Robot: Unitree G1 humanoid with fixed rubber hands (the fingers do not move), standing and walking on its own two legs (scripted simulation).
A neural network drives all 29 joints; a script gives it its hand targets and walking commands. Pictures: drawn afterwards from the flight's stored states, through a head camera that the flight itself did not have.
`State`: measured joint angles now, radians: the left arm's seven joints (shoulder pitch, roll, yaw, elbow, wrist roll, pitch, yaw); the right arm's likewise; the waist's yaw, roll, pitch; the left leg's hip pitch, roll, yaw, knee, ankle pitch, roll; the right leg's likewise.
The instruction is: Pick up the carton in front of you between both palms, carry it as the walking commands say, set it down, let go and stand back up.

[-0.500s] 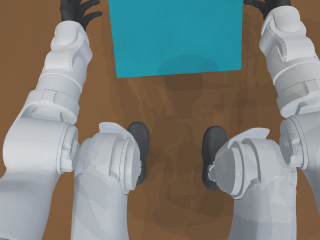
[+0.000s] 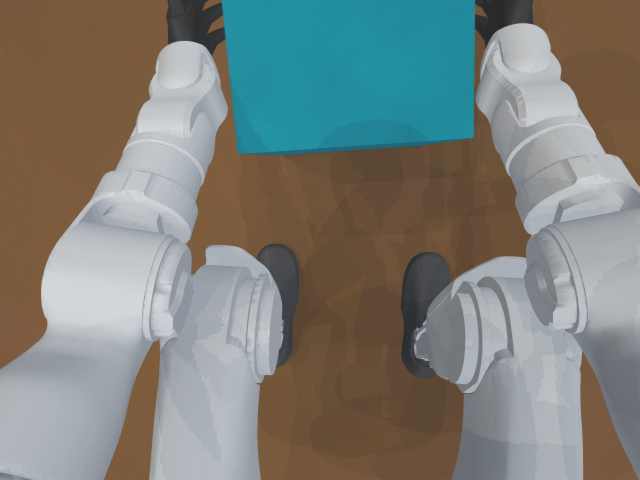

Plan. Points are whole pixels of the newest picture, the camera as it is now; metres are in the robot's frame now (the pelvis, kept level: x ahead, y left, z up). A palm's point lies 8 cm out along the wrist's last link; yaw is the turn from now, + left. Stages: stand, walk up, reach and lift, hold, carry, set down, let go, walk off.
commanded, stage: reach and lift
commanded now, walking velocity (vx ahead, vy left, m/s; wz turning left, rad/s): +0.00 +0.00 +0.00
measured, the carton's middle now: (346, 60) +0.52 +0.02 -0.25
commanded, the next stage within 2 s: none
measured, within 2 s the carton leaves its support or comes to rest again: leaves its support in 0.20 s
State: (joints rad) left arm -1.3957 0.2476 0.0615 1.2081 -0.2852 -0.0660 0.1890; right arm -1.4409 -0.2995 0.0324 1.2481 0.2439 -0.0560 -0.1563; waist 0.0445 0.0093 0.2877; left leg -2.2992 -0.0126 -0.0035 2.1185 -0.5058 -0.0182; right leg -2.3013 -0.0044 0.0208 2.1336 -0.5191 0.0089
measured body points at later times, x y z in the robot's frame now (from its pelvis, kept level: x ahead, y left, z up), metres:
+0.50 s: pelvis +0.00 +0.00 +0.04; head +0.27 -0.01 +0.40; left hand +0.51 +0.16 -0.04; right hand +0.52 -0.15 -0.04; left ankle +0.13 +0.12 -0.34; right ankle +0.12 -0.12 -0.34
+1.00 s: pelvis +0.03 +0.00 +0.17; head +0.24 +0.00 +0.57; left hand +0.48 +0.16 +0.11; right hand +0.49 -0.14 +0.11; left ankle +0.13 +0.12 -0.34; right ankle +0.12 -0.12 -0.34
